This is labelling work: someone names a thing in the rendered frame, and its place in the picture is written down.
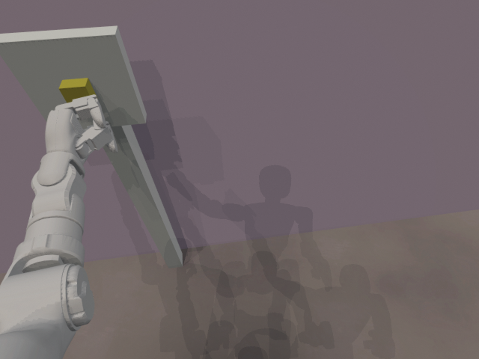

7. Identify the button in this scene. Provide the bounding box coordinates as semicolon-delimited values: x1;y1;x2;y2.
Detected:
59;78;98;103

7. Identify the robot left upper arm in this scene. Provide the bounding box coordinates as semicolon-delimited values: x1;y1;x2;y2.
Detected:
0;263;94;359

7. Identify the left robot forearm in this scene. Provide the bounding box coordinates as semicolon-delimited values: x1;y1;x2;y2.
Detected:
0;151;87;288

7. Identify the left robot hand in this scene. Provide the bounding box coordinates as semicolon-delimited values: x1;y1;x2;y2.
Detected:
45;94;118;165

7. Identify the panel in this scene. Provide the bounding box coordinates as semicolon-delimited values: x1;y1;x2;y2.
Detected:
0;26;183;269

